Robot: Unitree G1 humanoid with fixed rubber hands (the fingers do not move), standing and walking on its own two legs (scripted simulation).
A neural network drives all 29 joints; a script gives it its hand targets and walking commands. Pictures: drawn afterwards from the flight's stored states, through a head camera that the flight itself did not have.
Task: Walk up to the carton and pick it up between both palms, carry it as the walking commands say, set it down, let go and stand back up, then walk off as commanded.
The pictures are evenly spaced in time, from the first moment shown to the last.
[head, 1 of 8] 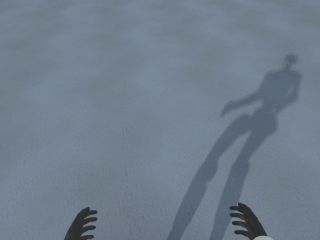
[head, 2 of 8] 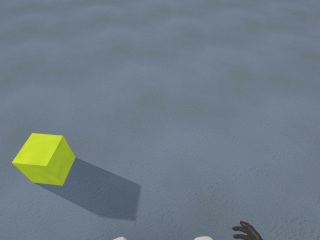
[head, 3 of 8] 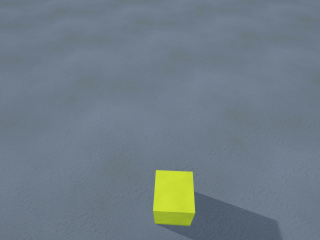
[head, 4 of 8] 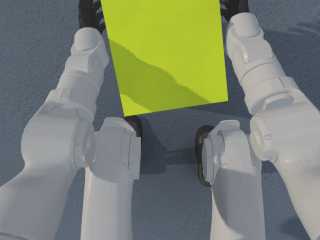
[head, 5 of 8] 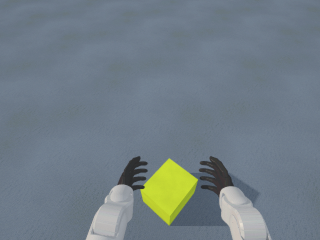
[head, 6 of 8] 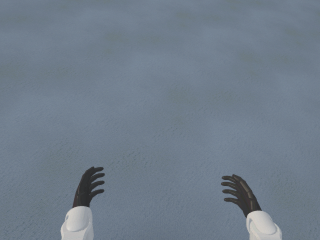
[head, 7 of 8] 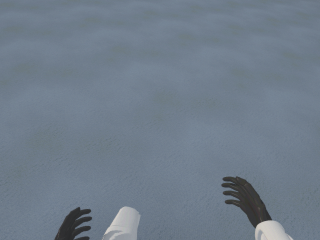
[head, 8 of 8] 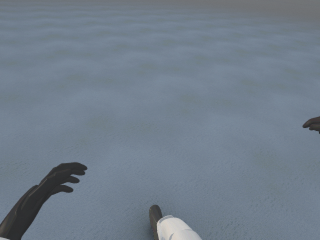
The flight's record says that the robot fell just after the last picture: yes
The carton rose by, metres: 0.59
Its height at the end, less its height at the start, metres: -0.03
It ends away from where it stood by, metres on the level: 0.20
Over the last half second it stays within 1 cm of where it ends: yes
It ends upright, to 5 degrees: no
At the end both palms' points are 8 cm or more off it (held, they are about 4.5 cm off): yes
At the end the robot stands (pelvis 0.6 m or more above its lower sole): yes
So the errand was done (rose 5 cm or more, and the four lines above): no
